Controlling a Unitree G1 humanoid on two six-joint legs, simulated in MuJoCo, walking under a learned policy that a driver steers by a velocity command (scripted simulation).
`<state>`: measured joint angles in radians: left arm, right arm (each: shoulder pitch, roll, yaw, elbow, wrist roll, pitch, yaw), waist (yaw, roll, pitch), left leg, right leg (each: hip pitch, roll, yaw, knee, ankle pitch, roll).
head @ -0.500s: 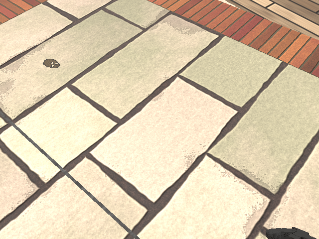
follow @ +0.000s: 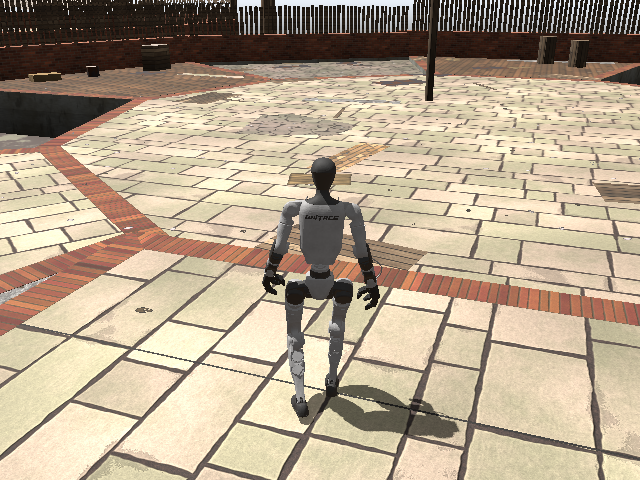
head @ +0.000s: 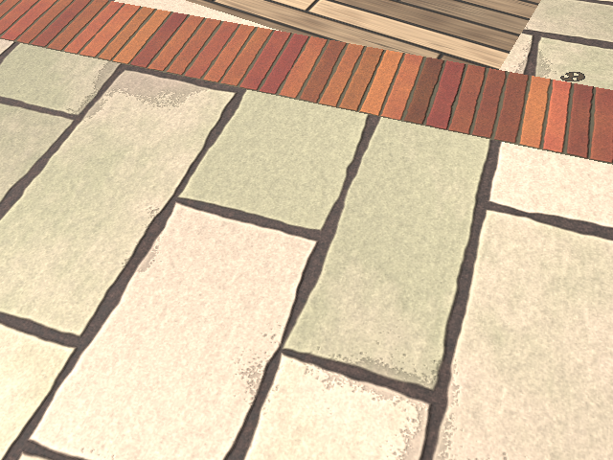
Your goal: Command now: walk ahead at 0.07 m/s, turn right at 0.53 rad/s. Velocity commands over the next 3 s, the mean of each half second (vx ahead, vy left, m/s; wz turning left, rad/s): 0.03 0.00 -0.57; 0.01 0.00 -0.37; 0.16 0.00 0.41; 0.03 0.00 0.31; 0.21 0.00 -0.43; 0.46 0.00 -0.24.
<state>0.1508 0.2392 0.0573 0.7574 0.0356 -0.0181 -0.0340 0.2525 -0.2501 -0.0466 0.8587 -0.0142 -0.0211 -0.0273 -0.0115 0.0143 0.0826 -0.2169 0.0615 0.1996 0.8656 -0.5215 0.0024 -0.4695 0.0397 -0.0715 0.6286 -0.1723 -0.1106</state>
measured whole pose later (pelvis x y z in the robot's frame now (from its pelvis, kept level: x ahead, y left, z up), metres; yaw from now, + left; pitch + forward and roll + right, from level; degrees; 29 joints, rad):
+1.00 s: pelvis +0.01 +0.02 +0.03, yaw -27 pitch -1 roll +0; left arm 0.12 0.20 0.00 0.76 0.02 0.02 0.01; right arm 0.29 -0.27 -0.04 0.82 -0.01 0.05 0.01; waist -0.05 0.05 0.05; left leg -0.28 0.03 0.02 0.71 -0.48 0.00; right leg -0.16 0.03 -0.03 0.43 -0.26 -0.05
